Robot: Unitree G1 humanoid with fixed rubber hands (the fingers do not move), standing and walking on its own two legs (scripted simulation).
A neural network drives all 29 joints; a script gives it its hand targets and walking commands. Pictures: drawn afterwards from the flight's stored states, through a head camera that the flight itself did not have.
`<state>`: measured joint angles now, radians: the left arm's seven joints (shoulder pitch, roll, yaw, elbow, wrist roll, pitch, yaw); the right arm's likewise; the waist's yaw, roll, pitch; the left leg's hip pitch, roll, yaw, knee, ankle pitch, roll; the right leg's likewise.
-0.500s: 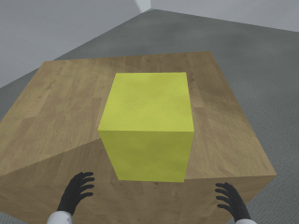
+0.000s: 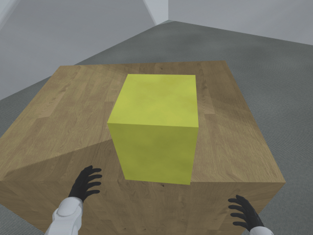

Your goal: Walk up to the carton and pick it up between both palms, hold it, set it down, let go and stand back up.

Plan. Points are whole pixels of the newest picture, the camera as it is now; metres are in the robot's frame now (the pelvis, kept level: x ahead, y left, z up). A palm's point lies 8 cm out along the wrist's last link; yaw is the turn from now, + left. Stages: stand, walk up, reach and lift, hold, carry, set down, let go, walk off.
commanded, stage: let go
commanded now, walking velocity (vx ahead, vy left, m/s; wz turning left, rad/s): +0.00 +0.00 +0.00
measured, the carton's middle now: (158, 129) +0.40 +0.03 +0.07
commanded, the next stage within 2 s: stand in 0.30 s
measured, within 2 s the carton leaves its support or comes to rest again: neither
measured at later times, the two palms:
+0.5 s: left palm (74, 202) +0.21 +0.25 -0.01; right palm out of the picture +0.10 -0.23 -0.09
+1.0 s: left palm (74, 204) +0.20 +0.25 -0.01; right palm out of the picture +0.15 -0.22 -0.10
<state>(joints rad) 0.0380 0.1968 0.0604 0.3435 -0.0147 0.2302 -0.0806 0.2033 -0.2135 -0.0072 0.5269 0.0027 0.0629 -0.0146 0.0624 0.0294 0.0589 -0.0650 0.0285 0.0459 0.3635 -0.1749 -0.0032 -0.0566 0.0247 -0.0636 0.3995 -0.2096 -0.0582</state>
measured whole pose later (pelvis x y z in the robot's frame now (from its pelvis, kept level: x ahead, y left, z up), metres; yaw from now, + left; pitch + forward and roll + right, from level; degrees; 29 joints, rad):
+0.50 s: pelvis -0.01 +0.03 -0.01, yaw +0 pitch -2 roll +0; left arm 0.18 0.27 0.00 0.26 -0.01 -0.07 -0.06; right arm 0.32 -0.26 -0.03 0.60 -0.03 -0.04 0.03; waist 0.02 -0.01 0.03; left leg -0.26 0.00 0.02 0.51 -0.23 0.02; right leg -0.23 0.01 -0.05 0.50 -0.25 -0.02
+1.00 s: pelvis +0.02 +0.02 -0.01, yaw +2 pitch -1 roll +0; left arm 0.27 0.28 -0.04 0.24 0.00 -0.16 -0.02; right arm 0.25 -0.25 -0.03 0.68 -0.02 -0.02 0.05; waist 0.00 0.00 -0.01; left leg -0.28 -0.01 -0.02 0.54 -0.25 0.01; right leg -0.23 0.01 -0.07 0.52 -0.28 -0.03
